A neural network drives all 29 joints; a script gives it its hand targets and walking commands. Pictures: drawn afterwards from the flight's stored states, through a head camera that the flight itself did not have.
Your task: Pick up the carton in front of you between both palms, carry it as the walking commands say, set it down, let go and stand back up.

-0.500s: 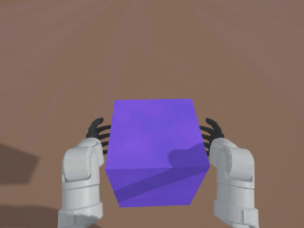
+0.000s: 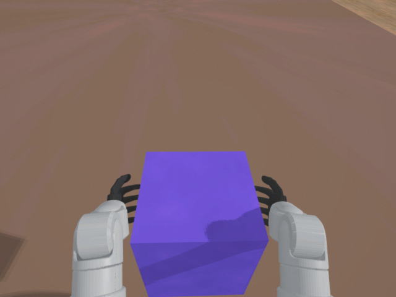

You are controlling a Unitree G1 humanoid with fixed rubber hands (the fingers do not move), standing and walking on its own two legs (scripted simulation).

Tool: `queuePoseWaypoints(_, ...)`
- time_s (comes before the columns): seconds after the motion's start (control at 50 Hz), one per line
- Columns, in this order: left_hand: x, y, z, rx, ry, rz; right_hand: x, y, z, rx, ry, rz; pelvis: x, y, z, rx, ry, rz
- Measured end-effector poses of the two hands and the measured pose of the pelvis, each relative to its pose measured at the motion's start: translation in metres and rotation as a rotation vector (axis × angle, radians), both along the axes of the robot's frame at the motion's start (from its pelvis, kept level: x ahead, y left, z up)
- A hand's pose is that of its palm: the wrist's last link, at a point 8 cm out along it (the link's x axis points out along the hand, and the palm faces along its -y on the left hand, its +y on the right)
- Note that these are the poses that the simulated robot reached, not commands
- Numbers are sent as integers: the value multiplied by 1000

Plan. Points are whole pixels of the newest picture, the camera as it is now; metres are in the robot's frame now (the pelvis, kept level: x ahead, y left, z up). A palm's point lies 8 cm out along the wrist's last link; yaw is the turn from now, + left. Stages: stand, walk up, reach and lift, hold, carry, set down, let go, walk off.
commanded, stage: carry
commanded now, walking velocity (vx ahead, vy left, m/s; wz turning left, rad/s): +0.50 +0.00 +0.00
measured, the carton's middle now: (196, 225) +0.28 -0.01 +0.00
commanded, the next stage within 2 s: none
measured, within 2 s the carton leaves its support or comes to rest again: neither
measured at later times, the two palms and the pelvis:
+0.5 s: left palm (137, 128) +0.50 +0.14 +0.08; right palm (250, 127) +0.52 -0.16 +0.07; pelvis +0.25 -0.03 -0.01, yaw +3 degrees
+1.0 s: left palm (133, 112) +0.57 +0.16 +0.08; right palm (240, 111) +0.59 -0.14 +0.08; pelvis +0.31 -0.01 -0.01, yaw +4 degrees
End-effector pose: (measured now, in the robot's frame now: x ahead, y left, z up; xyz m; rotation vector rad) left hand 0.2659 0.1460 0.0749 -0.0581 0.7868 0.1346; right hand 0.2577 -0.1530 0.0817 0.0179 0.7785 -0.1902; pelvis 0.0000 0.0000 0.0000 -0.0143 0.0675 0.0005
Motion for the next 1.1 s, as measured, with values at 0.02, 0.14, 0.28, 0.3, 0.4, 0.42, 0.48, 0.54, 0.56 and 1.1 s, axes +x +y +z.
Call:
queuePoseWaypoints(0.02,11,0,3,4,-7,-6,10,0,2,2,-7,-3,10,1,2,-2,2,1)
queuePoseWaypoints(0.14,83,-3,19,15,-78,7,87,-3,17,9,-79,11,82,-5,5,-2,8,9)
queuePoseWaypoints(0.28,173,-19,13,45,-124,43,189,-19,3,38,-126,48,176,-28,-18,7,-11,34)
queuePoseWaypoints(0.3,183,-20,9,58,-107,42,201,-20,-2,47,-108,51,184,-29,-19,-4,-10,37)
queuePoseWaypoints(0.4,212,-17,-3,66,-8,69,235,-17,-19,71,-9,62,215,-33,-8,10,-2,57)
queuePoseWaypoints(0.42,217,-15,-3,62,-5,74,241,-15,-18,67,-6,68,221,-32,-7,12,-3,58)
queuePoseWaypoints(0.48,233,-9,0,55,-31,81,260,-9,-12,54,-32,80,239,-29,-6,4,-12,53)
queuePoseWaypoints(0.54,252,-3,8,41,-72,85,280,-3,0,37,-73,87,261,-25,-6,3,-11,55)
queuePoseWaypoints(0.56,258,-2,11,36,-86,87,287,-2,4,33,-88,88,267,-23,-6,3,-9,55)
queuePoseWaypoints(1.1,293,13,3,36,-73,87,321,14,-4,27,-75,89,303,-8,-15,7,-5,66)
